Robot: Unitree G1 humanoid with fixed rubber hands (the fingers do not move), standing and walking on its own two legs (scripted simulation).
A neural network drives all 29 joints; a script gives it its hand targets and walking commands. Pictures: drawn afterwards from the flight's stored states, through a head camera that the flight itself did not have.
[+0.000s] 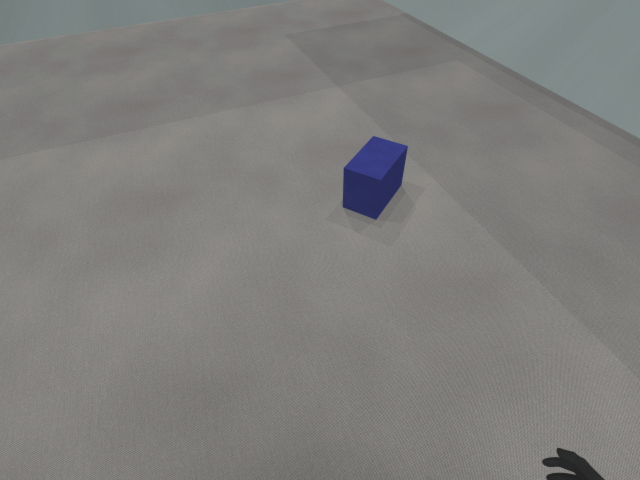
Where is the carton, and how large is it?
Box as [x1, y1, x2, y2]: [343, 136, 407, 219]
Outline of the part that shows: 373,136 344,167 343,206 375,219 401,183 407,146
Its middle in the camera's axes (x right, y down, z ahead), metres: +0.25 -0.30 +1.80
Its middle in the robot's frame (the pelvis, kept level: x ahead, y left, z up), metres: +1.51 -0.24 -0.64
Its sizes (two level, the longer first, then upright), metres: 0.292 0.175 0.227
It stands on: the floor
